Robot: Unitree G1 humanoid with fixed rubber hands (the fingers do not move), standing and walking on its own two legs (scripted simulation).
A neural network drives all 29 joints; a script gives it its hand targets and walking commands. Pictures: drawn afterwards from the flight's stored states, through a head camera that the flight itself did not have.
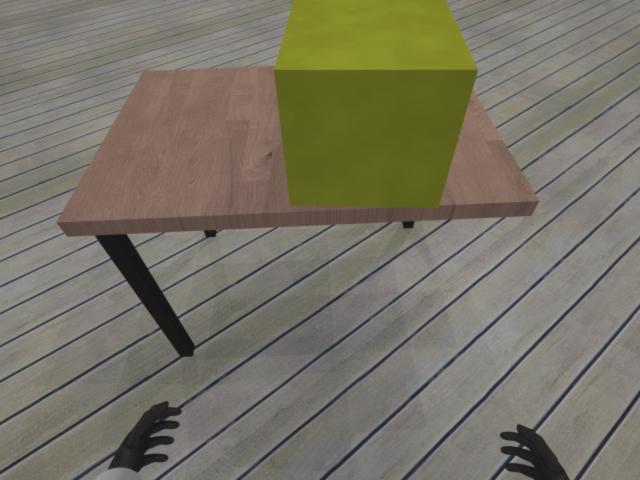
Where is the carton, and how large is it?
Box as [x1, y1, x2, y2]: [274, 0, 477, 207]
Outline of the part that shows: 294,0 274,68 290,204 438,207 477,71 477,68 445,0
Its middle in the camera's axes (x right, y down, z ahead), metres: +0.09 -0.27 +0.75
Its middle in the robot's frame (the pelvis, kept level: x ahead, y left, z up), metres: +0.76 -0.04 +0.08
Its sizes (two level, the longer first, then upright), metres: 0.297 0.294 0.274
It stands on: a table, 0.69 m high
